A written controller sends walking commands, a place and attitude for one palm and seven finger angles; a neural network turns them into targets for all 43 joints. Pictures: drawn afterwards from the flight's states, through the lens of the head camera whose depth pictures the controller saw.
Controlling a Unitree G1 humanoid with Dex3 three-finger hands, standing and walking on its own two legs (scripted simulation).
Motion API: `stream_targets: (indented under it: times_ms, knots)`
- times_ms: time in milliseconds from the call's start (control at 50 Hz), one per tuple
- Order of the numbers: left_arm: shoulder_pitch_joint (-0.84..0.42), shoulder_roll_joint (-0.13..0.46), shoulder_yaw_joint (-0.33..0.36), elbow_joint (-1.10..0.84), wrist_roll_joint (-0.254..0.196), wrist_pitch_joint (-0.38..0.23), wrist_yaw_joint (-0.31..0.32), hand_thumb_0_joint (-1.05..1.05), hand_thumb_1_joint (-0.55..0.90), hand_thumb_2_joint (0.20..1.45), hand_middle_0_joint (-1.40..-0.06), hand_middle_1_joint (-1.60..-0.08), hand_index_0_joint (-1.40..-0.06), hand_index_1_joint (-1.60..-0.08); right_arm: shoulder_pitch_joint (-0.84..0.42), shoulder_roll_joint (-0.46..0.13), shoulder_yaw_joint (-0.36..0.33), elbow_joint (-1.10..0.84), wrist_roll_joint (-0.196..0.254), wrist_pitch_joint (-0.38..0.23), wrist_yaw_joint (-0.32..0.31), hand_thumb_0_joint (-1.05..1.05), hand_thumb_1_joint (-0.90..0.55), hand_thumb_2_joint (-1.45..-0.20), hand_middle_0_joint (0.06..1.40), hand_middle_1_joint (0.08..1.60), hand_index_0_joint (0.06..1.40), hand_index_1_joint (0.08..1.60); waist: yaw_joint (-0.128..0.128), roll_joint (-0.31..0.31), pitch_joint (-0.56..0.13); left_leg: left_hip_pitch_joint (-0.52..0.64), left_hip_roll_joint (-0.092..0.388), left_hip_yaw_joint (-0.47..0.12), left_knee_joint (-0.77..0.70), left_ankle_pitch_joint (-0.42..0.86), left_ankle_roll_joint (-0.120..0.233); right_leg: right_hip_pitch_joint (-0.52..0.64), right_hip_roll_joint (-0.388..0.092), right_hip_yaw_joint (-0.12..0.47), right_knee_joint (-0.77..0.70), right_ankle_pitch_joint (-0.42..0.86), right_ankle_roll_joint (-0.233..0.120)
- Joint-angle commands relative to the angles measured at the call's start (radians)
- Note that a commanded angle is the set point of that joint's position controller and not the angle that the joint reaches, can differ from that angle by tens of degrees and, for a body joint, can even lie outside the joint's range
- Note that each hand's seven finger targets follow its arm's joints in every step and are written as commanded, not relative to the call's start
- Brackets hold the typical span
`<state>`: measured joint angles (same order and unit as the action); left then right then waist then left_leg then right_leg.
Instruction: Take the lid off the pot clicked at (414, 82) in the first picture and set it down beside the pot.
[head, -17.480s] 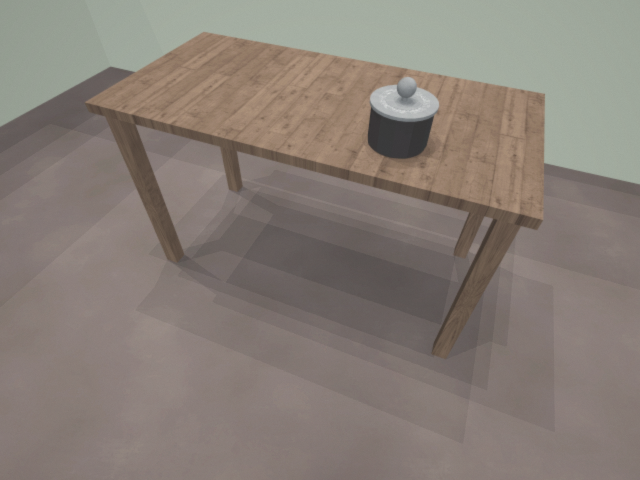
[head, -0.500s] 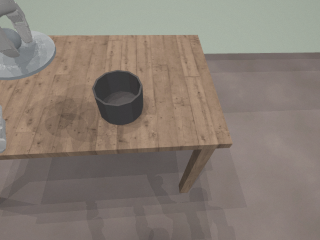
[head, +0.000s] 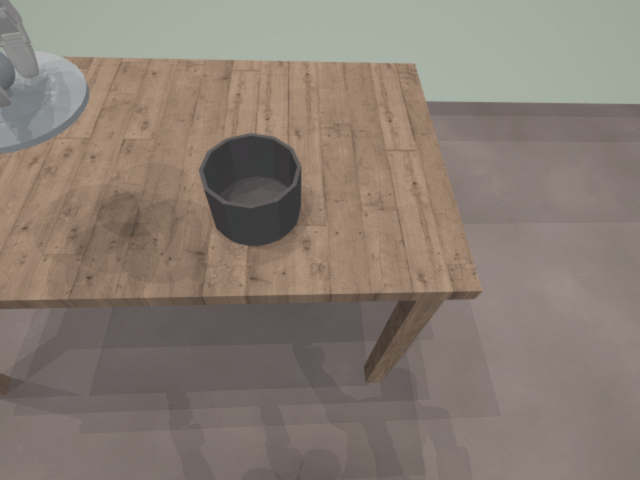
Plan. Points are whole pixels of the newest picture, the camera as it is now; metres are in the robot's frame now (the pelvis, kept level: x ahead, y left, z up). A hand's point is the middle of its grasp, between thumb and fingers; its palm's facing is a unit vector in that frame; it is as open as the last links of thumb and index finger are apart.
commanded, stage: lower the lid onto the table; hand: left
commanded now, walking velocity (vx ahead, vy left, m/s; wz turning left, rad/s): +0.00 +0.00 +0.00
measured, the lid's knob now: out of the picture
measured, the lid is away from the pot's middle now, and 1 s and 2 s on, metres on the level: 0.25 0.25 0.23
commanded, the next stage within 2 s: none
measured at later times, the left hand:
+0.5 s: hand (22, 86) +0.50 +0.29 +0.20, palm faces -0.37 -0.11 -0.92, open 6.6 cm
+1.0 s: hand (17, 123) +0.49 +0.31 +0.16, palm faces -0.42 -0.13 -0.90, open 6.6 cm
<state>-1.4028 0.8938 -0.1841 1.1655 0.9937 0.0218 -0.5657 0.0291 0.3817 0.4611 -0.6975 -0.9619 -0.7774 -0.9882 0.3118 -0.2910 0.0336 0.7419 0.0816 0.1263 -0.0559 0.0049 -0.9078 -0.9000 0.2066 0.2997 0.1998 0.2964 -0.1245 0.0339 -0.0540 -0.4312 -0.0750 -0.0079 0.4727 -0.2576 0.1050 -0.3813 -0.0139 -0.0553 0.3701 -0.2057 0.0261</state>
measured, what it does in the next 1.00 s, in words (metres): stands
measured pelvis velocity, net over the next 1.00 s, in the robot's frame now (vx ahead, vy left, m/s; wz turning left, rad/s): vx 0.00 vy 0.00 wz -0.02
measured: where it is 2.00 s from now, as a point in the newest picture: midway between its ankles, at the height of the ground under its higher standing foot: outside the picture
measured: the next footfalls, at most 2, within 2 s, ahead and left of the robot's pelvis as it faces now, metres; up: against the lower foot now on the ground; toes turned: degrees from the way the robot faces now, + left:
none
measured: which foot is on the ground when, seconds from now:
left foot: down 0.00-1.00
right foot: down 0.00-1.00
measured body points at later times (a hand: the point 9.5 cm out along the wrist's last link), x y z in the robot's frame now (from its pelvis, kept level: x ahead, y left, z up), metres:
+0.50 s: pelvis +0.00 +0.00 +0.00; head +0.09 +0.00 +0.44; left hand +0.51 +0.29 +0.25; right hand -0.02 -0.28 -0.12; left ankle -0.03 +0.05 -0.74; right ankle -0.03 -0.15 -0.74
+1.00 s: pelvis +0.00 +0.00 -0.01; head +0.09 +0.01 +0.43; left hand +0.51 +0.32 +0.21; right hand -0.01 -0.28 -0.12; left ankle -0.03 +0.05 -0.74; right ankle -0.03 -0.15 -0.74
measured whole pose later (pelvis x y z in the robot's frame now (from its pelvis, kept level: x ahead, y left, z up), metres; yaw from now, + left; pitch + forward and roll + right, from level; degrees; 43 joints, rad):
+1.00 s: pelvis +0.00 +0.00 -0.01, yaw -1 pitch +14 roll -3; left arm -1.29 0.91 -0.13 1.21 0.99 -0.04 -0.53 0.03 0.39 0.46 -0.69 -0.96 -0.78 -0.99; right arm 0.33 -0.29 0.04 0.74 0.09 0.15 -0.08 0.00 -0.91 -0.90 0.21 0.30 0.20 0.30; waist -0.14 0.03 -0.05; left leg -0.50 -0.05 0.01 0.55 -0.29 0.10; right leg -0.45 0.01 -0.04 0.42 -0.22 0.02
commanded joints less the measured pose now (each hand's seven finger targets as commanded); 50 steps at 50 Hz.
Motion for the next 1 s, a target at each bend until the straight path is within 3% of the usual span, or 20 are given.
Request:
stream_targets:
  times_ms: [0, 20, 80, 140, 180, 220, 240, 380, 400, 420, 480, 580, 600, 620, 700, 720, 760, 800, 920, 980]
  knots:
    - [-0.565, 0.218, 0.061, -0.242, -0.001, -0.009, 0.059, 0.000, 0.837, 0.659, -0.910, -1.066, -0.955, -1.077, 0.110, -0.191, -0.058, -0.049, 0.000, -0.012, -0.020, 0.000, -0.900, -0.900, 0.200, 0.300, 0.200, 0.300, -0.021, 0.169, -0.468, 0.490, 0.082, -0.101, 0.052, 0.772, -0.062, -0.024, 0.061, -0.015, 0.007, 0.257, -0.050]
    - [-0.560, 0.255, 0.088, -0.224, 0.007, -0.010, 0.062, 0.000, 0.837, 0.659, -0.910, -1.066, -0.955, -1.077, 0.109, -0.190, -0.053, -0.046, -0.003, -0.011, -0.021, 0.000, -0.900, -0.900, 0.200, 0.300, 0.200, 0.300, -0.018, 0.128, -0.465, 0.459, 0.081, -0.099, 0.050, 0.716, -0.056, -0.002, 0.063, -0.012, 0.012, 0.245, -0.045]
    - [-0.523, 0.215, 0.045, -0.130, 0.001, 0.008, 0.055, 0.000, 0.837, 0.659, -0.910, -1.066, -0.955, -1.077, 0.113, -0.192, -0.047, -0.043, 0.009, -0.012, -0.019, 0.000, -0.900, -0.900, 0.200, 0.300, 0.200, 0.300, -0.029, 0.090, -0.401, 0.381, 0.072, -0.080, 0.031, 0.598, -0.045, 0.009, 0.060, -0.014, 0.011, 0.232, -0.044]
    - [-0.571, 0.197, 0.032, -0.172, 0.012, 0.007, 0.062, 0.000, 0.837, 0.659, -0.910, -1.066, -0.955, -1.077, 0.111, -0.193, -0.050, -0.046, 0.006, -0.012, -0.019, 0.000, -0.900, -0.900, 0.200, 0.300, 0.200, 0.300, -0.029, 0.139, -0.437, 0.425, 0.079, -0.094, 0.037, 0.651, -0.058, -0.012, 0.062, -0.016, 0.017, 0.228, -0.047]
    - [-0.565, 0.236, 0.058, -0.167, 0.017, 0.000, 0.067, 0.000, 0.837, 0.659, -0.910, -1.066, -0.955, -1.077, 0.120, -0.194, -0.048, -0.044, 0.006, -0.017, -0.025, 0.000, -0.900, -0.900, 0.200, 0.300, 0.200, 0.300, -0.028, 0.111, -0.440, 0.408, 0.079, -0.087, 0.035, 0.606, -0.050, 0.010, 0.063, -0.012, 0.015, 0.224, -0.046]
    - [-0.600, 0.284, 0.096, -0.238, 0.020, -0.016, 0.076, 0.000, 0.837, 0.659, -0.910, -1.066, -0.955, -1.077, 0.119, -0.193, -0.051, -0.055, 0.001, -0.017, -0.030, 0.000, -0.900, -0.900, 0.200, 0.300, 0.200, 0.300, -0.021, 0.139, -0.506, 0.442, 0.081, -0.095, 0.045, 0.675, -0.055, 0.033, 0.061, -0.005, 0.025, 0.259, -0.047]
    - [-0.623, 0.260, 0.075, -0.255, 0.019, -0.019, 0.078, 0.000, 0.837, 0.659, -0.910, -1.066, -0.955, -1.077, 0.121, -0.192, -0.054, -0.056, -0.001, -0.021, -0.032, 0.000, -0.900, -0.900, 0.200, 0.300, 0.200, 0.300, -0.025, 0.175, -0.521, 0.463, 0.078, -0.097, 0.042, 0.681, -0.059, 0.020, 0.062, -0.005, 0.021, 0.246, -0.047]
    - [-0.539, 0.245, 0.077, -0.165, 0.009, -0.024, 0.080, 0.000, 0.837, 0.659, -0.910, -1.066, -0.955, -1.077, 0.141, -0.197, -0.054, -0.042, 0.003, -0.021, -0.031, 0.000, -0.900, -0.900, 0.200, 0.300, 0.200, 0.300, -0.028, 0.128, -0.444, 0.402, 0.078, -0.085, 0.039, 0.593, -0.050, -0.002, 0.063, -0.010, 0.017, 0.221, -0.047]
    - [-0.524, 0.208, 0.051, -0.167, 0.004, -0.028, 0.079, 0.000, 0.837, 0.659, -0.910, -1.066, -0.955, -1.077, 0.140, -0.195, -0.054, -0.047, 0.004, -0.020, -0.033, 0.000, -0.900, -0.900, 0.200, 0.300, 0.200, 0.300, -0.028, 0.160, -0.443, 0.411, 0.078, -0.083, 0.045, 0.648, -0.057, -0.016, 0.061, -0.013, 0.021, 0.241, -0.052]
    - [-0.539, 0.249, 0.088, -0.177, 0.012, -0.029, 0.083, 0.000, 0.837, 0.659, -0.910, -1.066, -0.955, -1.077, 0.141, -0.198, -0.055, -0.038, -0.001, -0.018, -0.030, 0.000, -0.900, -0.900, 0.200, 0.300, 0.200, 0.300, -0.023, 0.138, -0.449, 0.413, 0.081, -0.090, 0.052, 0.637, -0.054, -0.010, 0.065, -0.009, 0.026, 0.240, -0.048]
    - [-0.505, 0.256, 0.085, -0.138, 0.016, -0.029, 0.087, 0.000, 0.837, 0.659, -0.910, -1.066, -0.955, -1.077, 0.152, -0.196, -0.053, -0.044, 0.003, -0.015, -0.034, 0.000, -0.900, -0.900, 0.200, 0.300, 0.200, 0.300, -0.031, 0.102, -0.446, 0.368, 0.073, -0.074, 0.050, 0.592, -0.044, 0.016, 0.065, -0.005, 0.028, 0.247, -0.045]
    - [-0.503, 0.331, 0.132, -0.176, 0.020, -0.046, 0.096, 0.000, 0.837, 0.659, -0.910, -1.066, -0.955, -1.077, 0.154, -0.197, -0.053, -0.050, 0.001, -0.008, -0.040, 0.000, -0.900, -0.900, 0.200, 0.300, 0.200, 0.300, -0.024, 0.114, -0.488, 0.359, 0.071, -0.065, 0.063, 0.612, -0.033, 0.057, 0.065, 0.007, 0.040, 0.293, -0.043]
    - [-0.489, 0.306, 0.113, -0.186, 0.012, -0.052, 0.093, 0.000, 0.837, 0.659, -0.910, -1.066, -0.955, -1.077, 0.149, -0.195, -0.053, -0.056, 0.004, -0.006, -0.042, 0.000, -0.900, -0.900, 0.200, 0.300, 0.200, 0.300, -0.023, 0.144, -0.490, 0.372, 0.074, -0.066, 0.068, 0.672, -0.041, 0.047, 0.063, 0.005, 0.043, 0.316, -0.047]
    - [-0.499, 0.366, 0.163, -0.208, 0.020, -0.057, 0.098, 0.000, 0.837, 0.659, -0.910, -1.066, -0.955, -1.077, 0.151, -0.197, -0.054, -0.050, -0.002, -0.004, -0.041, 0.000, -0.900, -0.900, 0.200, 0.300, 0.200, 0.300, -0.016, 0.132, -0.506, 0.378, 0.077, -0.070, 0.076, 0.666, -0.036, 0.058, 0.066, 0.010, 0.047, 0.315, -0.041]
    - [-0.456, 0.328, 0.137, -0.199, 0.010, -0.064, 0.095, 0.000, 0.837, 0.659, -0.910, -1.066, -0.955, -1.077, 0.153, -0.193, -0.055, -0.060, 0.002, -0.001, -0.041, 0.000, -0.900, -0.900, 0.200, 0.300, 0.200, 0.300, -0.018, 0.175, -0.499, 0.404, 0.081, -0.073, 0.083, 0.747, -0.045, 0.024, 0.068, 0.004, 0.048, 0.320, -0.043]
    - [-0.456, 0.368, 0.171, -0.202, 0.017, -0.066, 0.098, 0.000, 0.837, 0.659, -0.910, -1.066, -0.955, -1.077, 0.152, -0.195, -0.055, -0.054, -0.003, 0.004, -0.037, 0.000, -0.900, -0.900, 0.200, 0.300, 0.200, 0.300, -0.012, 0.183, -0.493, 0.402, 0.081, -0.076, 0.094, 0.748, -0.043, 0.022, 0.071, 0.009, 0.052, 0.317, -0.041]
    - [-0.416, 0.332, 0.145, -0.151, 0.012, -0.060, 0.094, 0.000, 0.837, 0.659, -0.910, -1.066, -0.955, -1.077, 0.149, -0.192, -0.053, -0.056, 0.002, 0.008, -0.038, 0.000, -0.900, -0.900, 0.200, 0.300, 0.200, 0.300, -0.023, 0.144, -0.458, 0.365, 0.078, -0.064, 0.090, 0.686, -0.035, 0.015, 0.070, 0.006, 0.048, 0.302, -0.038]
    - [-0.402, 0.260, 0.091, -0.146, -0.003, -0.059, 0.088, 0.000, 0.837, 0.659, -0.910, -1.066, -0.955, -1.077, 0.151, -0.192, -0.055, -0.054, 0.009, 0.012, -0.037, 0.000, -0.900, -0.900, 0.200, 0.300, 0.200, 0.300, -0.027, 0.176, -0.436, 0.374, 0.083, -0.064, 0.091, 0.708, -0.043, -0.022, 0.069, -0.002, 0.049, 0.296, -0.043]
    - [-0.437, 0.296, 0.128, -0.205, -0.008, -0.072, 0.096, 0.000, 0.837, 0.659, -0.910, -1.066, -0.955, -1.077, 0.158, -0.195, -0.059, -0.046, 0.001, 0.013, -0.047, 0.000, -0.900, -0.900, 0.200, 0.300, 0.200, 0.300, -0.036, 0.153, -0.502, 0.405, 0.087, -0.073, 0.106, 0.687, -0.036, -0.029, 0.073, 0.001, 0.060, 0.278, -0.036]
    - [-0.432, 0.286, 0.114, -0.198, -0.021, -0.080, 0.095, 0.000, 0.837, 0.659, -0.910, -1.066, -0.955, -1.077, 0.159, -0.197, -0.057, -0.041, 0.007, 0.011, -0.052, 0.000, -0.900, -0.900, 0.200, 0.300, 0.200, 0.300, -0.043, 0.127, -0.476, 0.363, 0.083, -0.063, 0.098, 0.597, -0.027, -0.023, 0.070, 0.000, 0.057, 0.258, -0.036]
